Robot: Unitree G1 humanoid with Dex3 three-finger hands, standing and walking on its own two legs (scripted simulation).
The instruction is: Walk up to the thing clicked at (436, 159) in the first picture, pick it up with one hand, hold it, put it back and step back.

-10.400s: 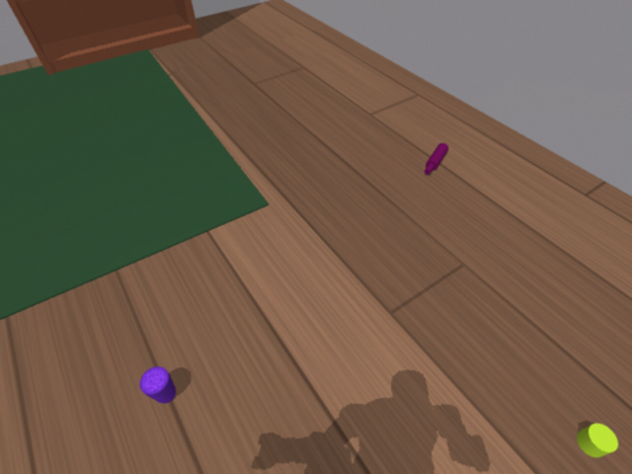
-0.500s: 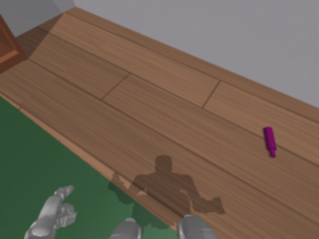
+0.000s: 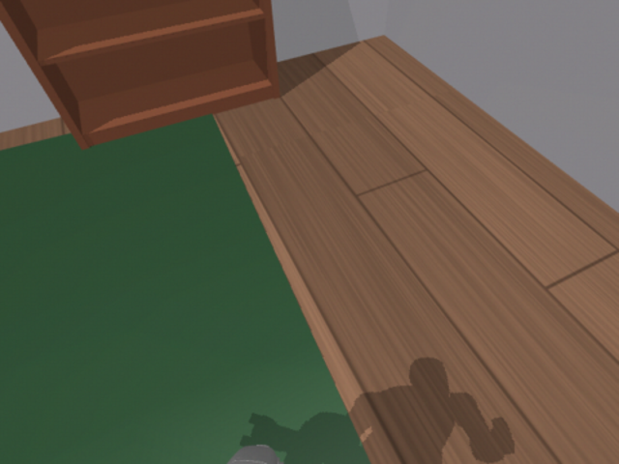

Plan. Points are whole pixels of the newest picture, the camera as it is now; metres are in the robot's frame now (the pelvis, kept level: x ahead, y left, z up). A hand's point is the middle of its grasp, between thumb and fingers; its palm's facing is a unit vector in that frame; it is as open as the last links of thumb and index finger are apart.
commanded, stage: walk up
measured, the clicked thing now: out of the picture +0.36 -1.01 -0.74
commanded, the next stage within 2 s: stand in 1.32 s
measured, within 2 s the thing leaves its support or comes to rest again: neither
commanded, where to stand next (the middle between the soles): +0.14 +0.01 m, yaw +24 degrees
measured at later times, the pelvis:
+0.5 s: pelvis +0.04 -0.02 -0.01, yaw +18 degrees
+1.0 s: pelvis +0.06 +0.01 +0.00, yaw +25 degrees
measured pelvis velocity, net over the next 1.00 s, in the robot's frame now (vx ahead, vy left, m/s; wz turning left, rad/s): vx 0.06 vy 0.01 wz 0.44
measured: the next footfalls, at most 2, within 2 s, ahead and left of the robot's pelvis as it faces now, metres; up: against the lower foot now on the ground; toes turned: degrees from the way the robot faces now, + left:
left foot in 0.04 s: +0.06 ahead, +0.15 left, +0.00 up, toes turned +4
right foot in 0.34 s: +0.18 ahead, -0.10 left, +0.00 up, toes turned +20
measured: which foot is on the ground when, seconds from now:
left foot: up 0.00-0.02, down 0.04-0.36, up 0.38-0.62, down 0.64-1.00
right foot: down 0.00-0.06, up 0.08-0.32, down 0.34-1.00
